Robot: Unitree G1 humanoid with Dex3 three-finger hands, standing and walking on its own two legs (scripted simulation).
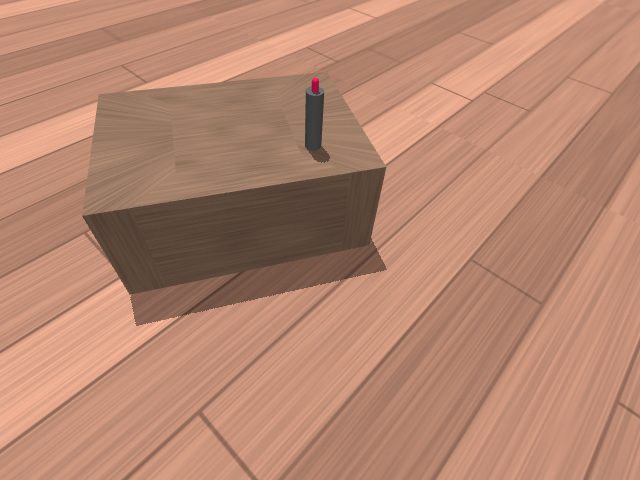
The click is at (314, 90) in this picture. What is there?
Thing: necked bottle
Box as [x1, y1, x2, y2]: [305, 78, 323, 150]
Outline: 316,78 312,79 312,86 306,89 305,146 311,150 318,149 320,147 323,90 318,86 318,80
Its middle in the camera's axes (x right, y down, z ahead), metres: -0.02 -0.41 +1.29
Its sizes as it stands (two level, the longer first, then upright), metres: 0.058 0.058 0.251
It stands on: a support 0.42 m high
